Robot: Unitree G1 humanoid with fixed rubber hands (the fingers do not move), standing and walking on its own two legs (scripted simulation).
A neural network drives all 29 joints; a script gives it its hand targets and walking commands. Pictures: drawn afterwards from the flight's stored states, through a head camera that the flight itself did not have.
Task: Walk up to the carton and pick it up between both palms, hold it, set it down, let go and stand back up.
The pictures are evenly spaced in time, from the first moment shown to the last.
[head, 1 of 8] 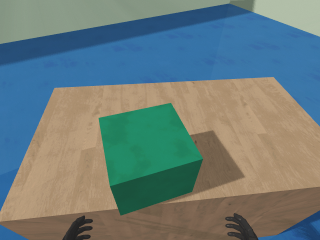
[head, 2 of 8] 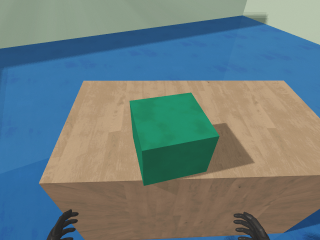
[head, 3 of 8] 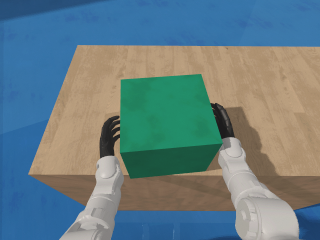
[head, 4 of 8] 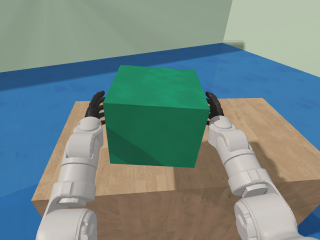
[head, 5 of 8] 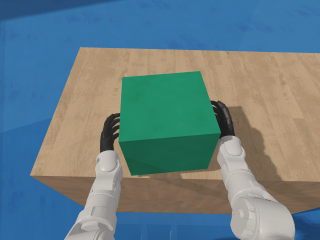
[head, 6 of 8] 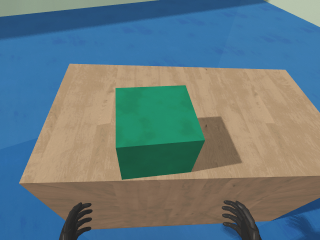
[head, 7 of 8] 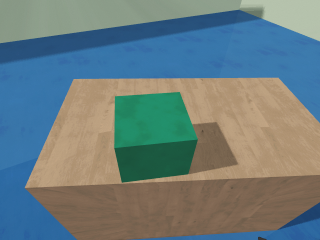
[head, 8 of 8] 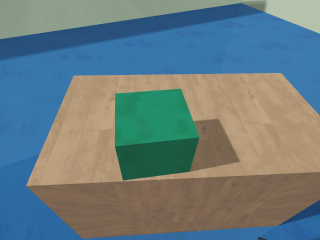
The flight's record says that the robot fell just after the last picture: no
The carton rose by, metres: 0.20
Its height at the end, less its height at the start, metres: +0.00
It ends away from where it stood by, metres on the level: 0.03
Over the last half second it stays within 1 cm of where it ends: yes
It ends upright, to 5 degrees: yes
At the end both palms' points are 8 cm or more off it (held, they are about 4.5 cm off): yes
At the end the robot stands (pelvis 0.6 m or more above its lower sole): yes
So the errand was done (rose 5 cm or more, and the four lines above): yes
